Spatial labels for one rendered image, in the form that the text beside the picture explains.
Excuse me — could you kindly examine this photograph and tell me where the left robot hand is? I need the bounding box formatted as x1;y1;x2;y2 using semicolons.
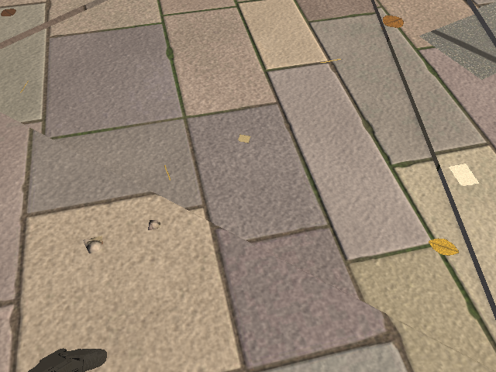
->
28;348;107;372

